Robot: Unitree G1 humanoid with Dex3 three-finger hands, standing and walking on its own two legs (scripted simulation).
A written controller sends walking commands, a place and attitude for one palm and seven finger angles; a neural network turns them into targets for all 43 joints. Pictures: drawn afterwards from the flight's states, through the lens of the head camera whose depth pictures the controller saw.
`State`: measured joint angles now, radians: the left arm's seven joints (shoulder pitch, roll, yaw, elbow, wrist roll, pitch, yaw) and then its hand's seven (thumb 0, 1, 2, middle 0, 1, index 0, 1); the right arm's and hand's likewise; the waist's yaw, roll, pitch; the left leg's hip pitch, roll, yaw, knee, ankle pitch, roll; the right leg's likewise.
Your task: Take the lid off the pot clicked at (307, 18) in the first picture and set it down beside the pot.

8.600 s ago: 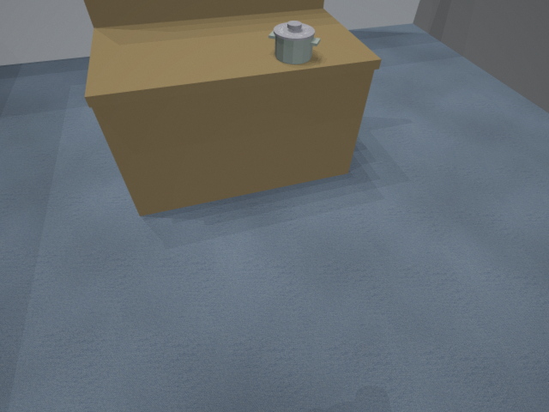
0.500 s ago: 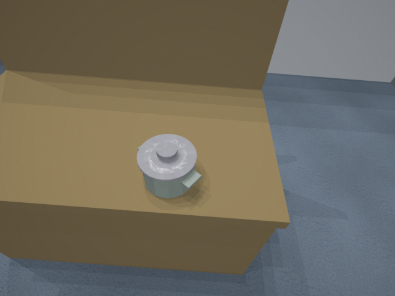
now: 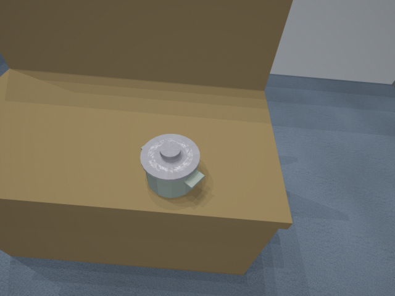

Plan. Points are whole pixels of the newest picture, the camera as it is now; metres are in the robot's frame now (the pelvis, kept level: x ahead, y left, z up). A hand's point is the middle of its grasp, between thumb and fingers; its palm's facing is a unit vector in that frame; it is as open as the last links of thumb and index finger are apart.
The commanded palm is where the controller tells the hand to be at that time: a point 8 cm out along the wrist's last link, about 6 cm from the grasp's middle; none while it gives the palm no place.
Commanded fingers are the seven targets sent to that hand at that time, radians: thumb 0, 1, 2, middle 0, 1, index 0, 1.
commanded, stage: look again from close up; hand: left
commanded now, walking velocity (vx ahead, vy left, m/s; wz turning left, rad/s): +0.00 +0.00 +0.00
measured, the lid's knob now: (170, 150) +0.46 +0.10 +0.00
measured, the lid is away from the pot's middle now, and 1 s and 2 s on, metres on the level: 0.00 0.00 0.00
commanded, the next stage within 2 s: lift the closed hand beside the body in 0.04 s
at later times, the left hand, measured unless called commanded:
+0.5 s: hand out of the picture +0.13 +0.16 -0.08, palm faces +0.16 -0.97 -0.19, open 5.0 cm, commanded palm +0.08 +0.22 -0.06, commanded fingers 0.00 0.90 0.90 -1.04 -1.21 -1.04 -1.21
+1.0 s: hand out of the picture +0.12 +0.19 -0.06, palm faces +0.25 -0.89 -0.38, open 3.1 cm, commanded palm +0.07 +0.23 -0.02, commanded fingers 0.00 0.90 0.90 -1.30 -1.50 -1.30 -1.50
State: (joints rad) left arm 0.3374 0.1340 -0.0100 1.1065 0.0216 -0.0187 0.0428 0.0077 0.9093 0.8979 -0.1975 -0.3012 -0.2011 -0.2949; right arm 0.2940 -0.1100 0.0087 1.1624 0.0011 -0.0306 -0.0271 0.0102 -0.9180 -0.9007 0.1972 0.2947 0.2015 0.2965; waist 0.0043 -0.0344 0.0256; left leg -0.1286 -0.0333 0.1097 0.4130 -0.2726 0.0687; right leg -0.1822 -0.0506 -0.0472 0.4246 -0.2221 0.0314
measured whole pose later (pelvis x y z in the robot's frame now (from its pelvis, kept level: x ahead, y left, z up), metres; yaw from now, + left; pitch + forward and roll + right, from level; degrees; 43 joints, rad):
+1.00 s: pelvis +0.01 -0.05 -0.01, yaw +3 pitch +2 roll +0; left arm 0.55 0.23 0.12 0.13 0.00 -0.03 0.09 0.02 0.90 0.90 -1.28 -1.49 -1.28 -1.48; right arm 0.23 -0.20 0.01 0.65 0.02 -0.12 -0.07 0.02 -0.91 -0.90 0.20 0.30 0.21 0.30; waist 0.03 0.03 0.01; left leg -0.26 0.02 0.04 0.56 -0.33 0.00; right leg -0.29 -0.01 -0.11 0.56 -0.31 -0.03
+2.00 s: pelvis +0.00 -0.02 +0.00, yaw +0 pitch +1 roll +0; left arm 0.52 0.55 0.08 -0.40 0.78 0.11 0.06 0.01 0.75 0.92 -1.21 -1.36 -1.21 -1.36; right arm 0.13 -0.27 0.03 0.56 0.01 0.09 0.00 0.02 -0.91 -0.90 0.20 0.30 0.20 0.30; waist 0.09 0.10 0.00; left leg -0.22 0.00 0.10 0.48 -0.29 0.04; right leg -0.26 -0.02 -0.06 0.48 -0.24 0.00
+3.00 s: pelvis -0.01 -0.01 +0.00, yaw +2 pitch +2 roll +0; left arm -0.05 0.56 -0.08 0.03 0.83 0.01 -0.19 0.00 -0.21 1.28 -0.83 -0.09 -0.84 -0.08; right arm 0.12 -0.29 0.02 0.58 0.06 0.13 0.01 0.01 -0.91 -0.90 0.20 0.29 0.20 0.30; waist 0.03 0.12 0.02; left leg -0.19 -0.03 0.07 0.39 -0.22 0.06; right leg -0.22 -0.05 -0.09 0.38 -0.18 0.01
